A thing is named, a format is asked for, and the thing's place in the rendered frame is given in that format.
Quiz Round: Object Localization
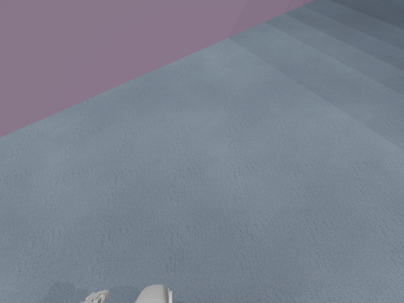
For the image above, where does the robot left thigh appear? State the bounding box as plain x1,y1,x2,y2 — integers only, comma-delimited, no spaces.
135,285,173,303

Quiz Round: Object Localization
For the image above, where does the robot left hand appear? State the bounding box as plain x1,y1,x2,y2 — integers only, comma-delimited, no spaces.
81,290,110,303

